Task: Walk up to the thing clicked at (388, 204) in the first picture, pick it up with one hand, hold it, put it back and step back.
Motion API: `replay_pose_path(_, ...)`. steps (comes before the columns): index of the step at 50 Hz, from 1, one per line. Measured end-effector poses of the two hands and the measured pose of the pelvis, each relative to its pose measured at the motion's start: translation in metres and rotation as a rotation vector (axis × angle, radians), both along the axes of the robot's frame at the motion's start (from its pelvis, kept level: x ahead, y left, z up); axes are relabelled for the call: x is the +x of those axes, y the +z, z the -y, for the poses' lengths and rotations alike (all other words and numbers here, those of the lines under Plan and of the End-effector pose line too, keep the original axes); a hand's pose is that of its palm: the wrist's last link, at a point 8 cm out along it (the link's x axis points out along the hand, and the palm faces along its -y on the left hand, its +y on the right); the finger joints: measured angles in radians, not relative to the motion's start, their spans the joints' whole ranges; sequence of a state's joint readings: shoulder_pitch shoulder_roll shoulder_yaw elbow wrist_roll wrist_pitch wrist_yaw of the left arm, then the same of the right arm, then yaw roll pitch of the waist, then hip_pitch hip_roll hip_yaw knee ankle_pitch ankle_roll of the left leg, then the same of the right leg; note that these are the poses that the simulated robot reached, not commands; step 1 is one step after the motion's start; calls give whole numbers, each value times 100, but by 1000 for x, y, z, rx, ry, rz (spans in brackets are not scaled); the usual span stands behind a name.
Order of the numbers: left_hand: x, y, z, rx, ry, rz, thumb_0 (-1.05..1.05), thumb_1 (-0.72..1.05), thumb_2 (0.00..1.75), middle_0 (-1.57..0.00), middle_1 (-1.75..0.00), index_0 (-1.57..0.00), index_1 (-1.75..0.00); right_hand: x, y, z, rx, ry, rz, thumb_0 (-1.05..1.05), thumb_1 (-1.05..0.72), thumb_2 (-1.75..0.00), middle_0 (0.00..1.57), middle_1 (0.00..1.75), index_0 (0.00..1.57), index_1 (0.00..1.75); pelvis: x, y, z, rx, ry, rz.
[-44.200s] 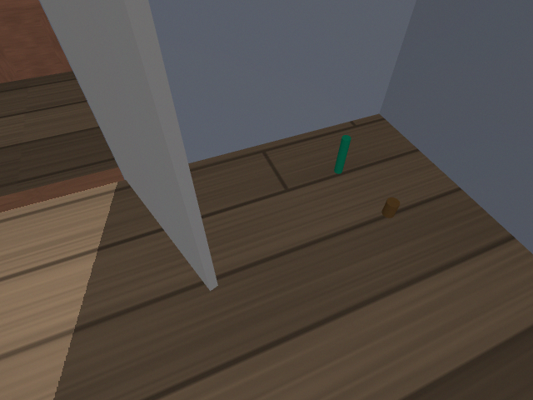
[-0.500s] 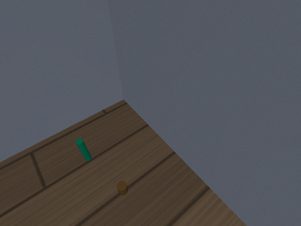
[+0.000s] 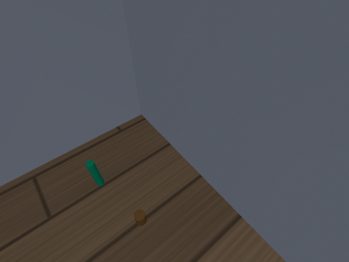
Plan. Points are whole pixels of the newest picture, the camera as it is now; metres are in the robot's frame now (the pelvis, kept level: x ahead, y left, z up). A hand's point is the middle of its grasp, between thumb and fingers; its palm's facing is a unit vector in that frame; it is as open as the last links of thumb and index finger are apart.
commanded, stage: stand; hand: left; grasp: from above
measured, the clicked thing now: (140, 217) +0.46 +0.22 -0.74
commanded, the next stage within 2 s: step back in 0.10 s
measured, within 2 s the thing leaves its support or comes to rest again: neither
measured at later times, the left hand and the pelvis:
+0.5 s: hand out of the picture +0.09 +0.30 -0.18, palm faces +0.00 -0.92 -0.38, open 7.4 cm; pelvis -0.06 +0.03 -0.02, yaw +1 degrees
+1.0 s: hand out of the picture -0.05 +0.28 -0.15, palm faces -0.02 -0.91 -0.41, open 7.4 cm; pelvis -0.17 +0.02 -0.02, yaw -2 degrees
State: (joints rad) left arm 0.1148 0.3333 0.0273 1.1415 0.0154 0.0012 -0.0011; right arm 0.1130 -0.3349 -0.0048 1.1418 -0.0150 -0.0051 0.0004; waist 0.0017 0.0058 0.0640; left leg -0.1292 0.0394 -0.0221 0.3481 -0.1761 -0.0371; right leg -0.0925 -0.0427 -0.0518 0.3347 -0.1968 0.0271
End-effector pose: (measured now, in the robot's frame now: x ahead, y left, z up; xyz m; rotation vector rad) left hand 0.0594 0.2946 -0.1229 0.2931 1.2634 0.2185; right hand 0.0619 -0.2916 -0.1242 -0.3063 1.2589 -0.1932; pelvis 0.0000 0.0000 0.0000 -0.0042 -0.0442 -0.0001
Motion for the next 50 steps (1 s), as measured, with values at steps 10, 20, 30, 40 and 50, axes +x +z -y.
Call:
replay_pose_path(10, 3, -1, -8, 16, 14, 23, 0, 90, 90, -21, -30, -20, -30, 4, -3, 7, -1, -12, 16, 1, -90, -89, 20, 30, 20, 30, -13, -6, -1, -7, 4, -12)
replay_pose_path(20, 22, -19, -49, 47, -41, 109, 0, 90, 90, -21, -30, -20, -30, -27, -5, 4, -91, -10, 19, 1, -91, -90, 20, 30, 20, 30, -44, -30, -32, -9, 14, -24)
replay_pose_path(30, -7, -19, -47, 43, -91, 84, 0, 91, 90, -20, -30, -20, -30, -76, 1, -15, -91, -16, 6, 1, -90, -89, 20, 30, 20, 30, -80, -21, -35, -7, -27, -30)
replay_pose_path(40, -80, -15, -24, 62, -117, 39, 0, 91, 90, -20, -30, -20, -30, -109, -25, 0, -32, -46, 87, 1, -90, -89, 20, 30, 20, 30, -127, -32, -18, -19, -65, -4)
replay_pose_path(50, -122, 10, -28, 81, -75, 133, 0, 90, 90, -21, -30, -21, -30, -158, -12, 3, -58, 4, 29, 1, -91, -89, 20, 30, 20, 30, -170, -18, -22, 18, -26, -20)
